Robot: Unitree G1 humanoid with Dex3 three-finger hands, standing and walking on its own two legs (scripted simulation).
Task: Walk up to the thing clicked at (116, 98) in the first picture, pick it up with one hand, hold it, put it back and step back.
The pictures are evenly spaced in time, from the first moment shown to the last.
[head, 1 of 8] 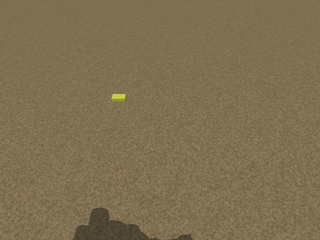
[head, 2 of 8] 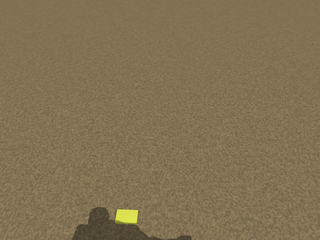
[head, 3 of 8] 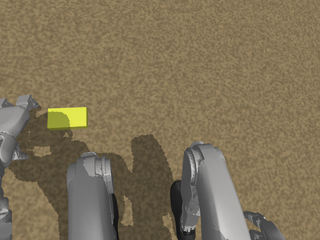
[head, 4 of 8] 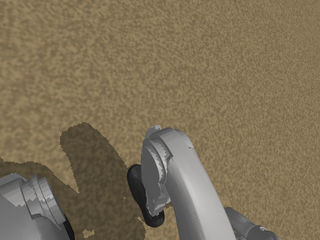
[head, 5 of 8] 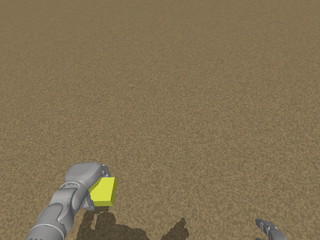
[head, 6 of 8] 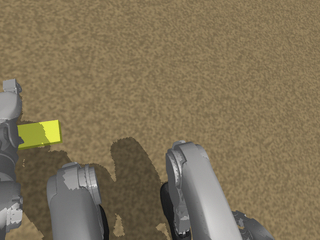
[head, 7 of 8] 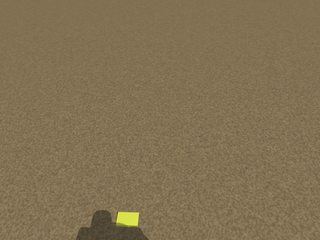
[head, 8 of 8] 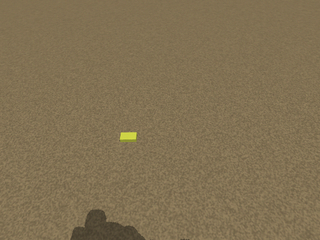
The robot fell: no
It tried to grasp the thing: yes
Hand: left
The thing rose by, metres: 0.69
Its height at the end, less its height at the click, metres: +0.00
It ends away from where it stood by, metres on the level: 0.02
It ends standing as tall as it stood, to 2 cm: yes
